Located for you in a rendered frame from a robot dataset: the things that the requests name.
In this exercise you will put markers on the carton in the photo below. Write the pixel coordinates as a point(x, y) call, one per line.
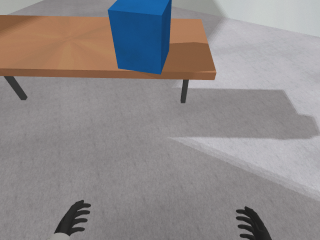
point(141, 34)

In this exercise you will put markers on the table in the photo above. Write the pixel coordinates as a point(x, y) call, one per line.
point(83, 47)

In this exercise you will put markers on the left robot hand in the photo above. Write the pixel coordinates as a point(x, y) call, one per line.
point(68, 221)

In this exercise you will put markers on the right robot hand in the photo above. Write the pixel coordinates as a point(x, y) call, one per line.
point(257, 227)

